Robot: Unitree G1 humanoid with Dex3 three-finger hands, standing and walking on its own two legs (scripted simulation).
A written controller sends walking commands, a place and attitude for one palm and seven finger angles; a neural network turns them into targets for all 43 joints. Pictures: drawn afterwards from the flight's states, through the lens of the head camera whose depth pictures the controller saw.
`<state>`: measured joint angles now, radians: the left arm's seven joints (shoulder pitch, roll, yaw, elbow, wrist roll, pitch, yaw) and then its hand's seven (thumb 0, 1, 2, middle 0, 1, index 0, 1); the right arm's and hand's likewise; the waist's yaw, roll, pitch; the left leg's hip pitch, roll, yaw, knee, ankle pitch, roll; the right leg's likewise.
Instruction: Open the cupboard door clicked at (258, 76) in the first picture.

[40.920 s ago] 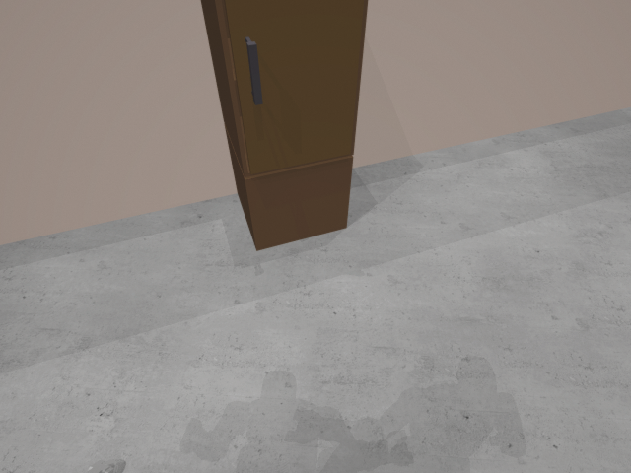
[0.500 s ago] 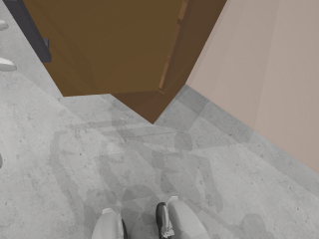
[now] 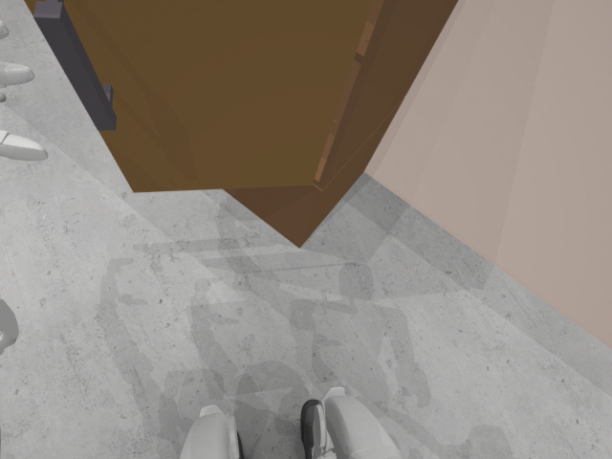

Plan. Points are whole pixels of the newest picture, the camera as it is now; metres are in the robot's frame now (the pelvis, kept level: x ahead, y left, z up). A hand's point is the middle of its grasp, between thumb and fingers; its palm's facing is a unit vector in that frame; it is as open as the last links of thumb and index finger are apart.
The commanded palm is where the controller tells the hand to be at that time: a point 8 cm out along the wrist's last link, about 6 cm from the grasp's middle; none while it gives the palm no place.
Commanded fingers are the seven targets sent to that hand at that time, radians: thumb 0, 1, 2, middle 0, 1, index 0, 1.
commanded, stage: move the hooked fingers beside the handle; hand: left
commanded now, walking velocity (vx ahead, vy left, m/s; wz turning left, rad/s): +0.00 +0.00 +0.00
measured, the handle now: (84, 62) +0.57 +0.22 +0.08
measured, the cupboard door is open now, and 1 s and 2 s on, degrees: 45 45 45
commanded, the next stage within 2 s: slide the fingers in behind the handle in 0.22 s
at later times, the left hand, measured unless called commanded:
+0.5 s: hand (11, 97) +0.51 +0.28 +0.09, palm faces +0.00 -1.00 -0.03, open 14.0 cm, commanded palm +0.50 +0.30 +0.08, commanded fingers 0.00 -0.50 0.30 -0.30 -1.20 -0.30 -1.20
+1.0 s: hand (51, 96) +0.52 +0.24 +0.09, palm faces +0.01 -1.00 -0.03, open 14.0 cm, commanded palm +0.50 +0.27 +0.08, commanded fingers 0.00 -0.50 0.30 -0.30 -1.20 -0.30 -1.20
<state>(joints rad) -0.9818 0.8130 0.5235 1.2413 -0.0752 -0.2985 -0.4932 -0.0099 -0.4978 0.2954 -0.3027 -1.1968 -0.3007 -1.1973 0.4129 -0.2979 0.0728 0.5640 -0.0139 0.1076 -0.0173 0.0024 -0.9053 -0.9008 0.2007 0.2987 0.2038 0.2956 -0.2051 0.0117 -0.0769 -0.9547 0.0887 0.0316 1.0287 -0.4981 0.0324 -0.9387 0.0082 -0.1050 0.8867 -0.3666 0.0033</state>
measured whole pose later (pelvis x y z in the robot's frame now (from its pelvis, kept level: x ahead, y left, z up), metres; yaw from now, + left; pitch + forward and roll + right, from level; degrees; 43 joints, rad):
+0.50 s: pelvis -0.01 +0.00 +0.00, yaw +0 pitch +24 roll -5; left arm -0.99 0.80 0.51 1.23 -0.08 -0.30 -0.48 -0.01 -0.50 0.30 -0.30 -1.20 -0.30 -1.20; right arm 0.44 -0.28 0.08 0.58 -0.01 0.11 -0.01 0.00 -0.91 -0.90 0.20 0.30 0.20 0.30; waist -0.21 0.02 -0.08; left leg -0.97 0.09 0.03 1.04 -0.49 0.03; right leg -0.96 0.01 -0.10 0.90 -0.36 0.00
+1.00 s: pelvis -0.01 +0.00 +0.00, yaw +0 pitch +24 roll -4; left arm -0.98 0.70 0.47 1.21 -0.08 -0.33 -0.39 -0.01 -0.50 0.30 -0.30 -1.20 -0.30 -1.20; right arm 0.43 -0.28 0.07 0.58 -0.02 0.10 0.00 0.00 -0.91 -0.90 0.20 0.30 0.20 0.30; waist -0.21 0.02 -0.08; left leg -0.95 0.08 0.04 1.03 -0.49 0.03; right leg -0.95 0.01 -0.09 0.90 -0.36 0.00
